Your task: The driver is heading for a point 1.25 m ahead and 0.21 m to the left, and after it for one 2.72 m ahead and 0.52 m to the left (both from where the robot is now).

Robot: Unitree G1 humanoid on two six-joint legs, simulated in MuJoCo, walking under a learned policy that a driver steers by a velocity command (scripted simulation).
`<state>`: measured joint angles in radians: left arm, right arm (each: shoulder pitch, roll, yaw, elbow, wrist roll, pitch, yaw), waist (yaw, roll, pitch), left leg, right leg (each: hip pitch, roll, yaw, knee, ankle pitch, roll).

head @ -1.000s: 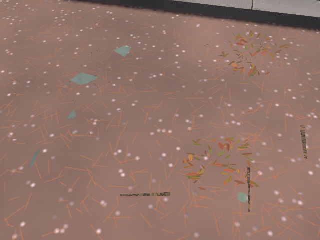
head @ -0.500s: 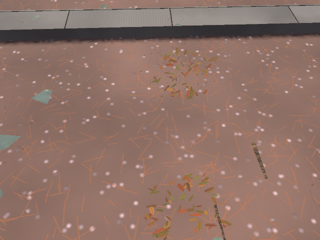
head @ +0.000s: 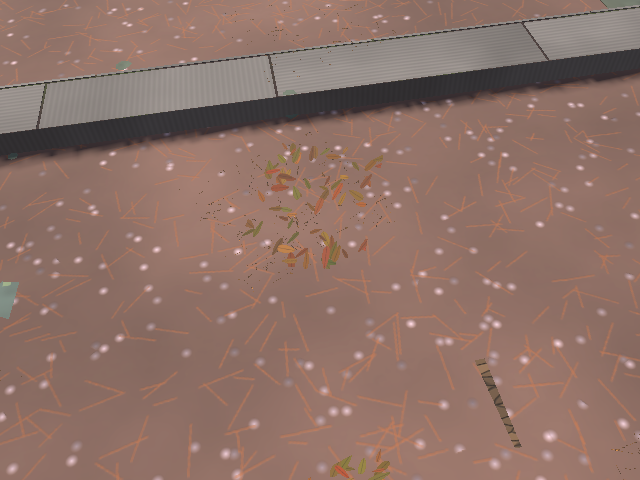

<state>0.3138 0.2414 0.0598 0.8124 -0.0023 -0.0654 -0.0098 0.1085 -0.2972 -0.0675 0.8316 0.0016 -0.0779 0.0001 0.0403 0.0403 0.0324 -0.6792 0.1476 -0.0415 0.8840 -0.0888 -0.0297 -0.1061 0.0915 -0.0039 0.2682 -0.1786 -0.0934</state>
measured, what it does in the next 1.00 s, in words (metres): walks ahead: left foot, then right foot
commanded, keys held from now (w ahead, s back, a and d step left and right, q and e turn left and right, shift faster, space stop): w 1.00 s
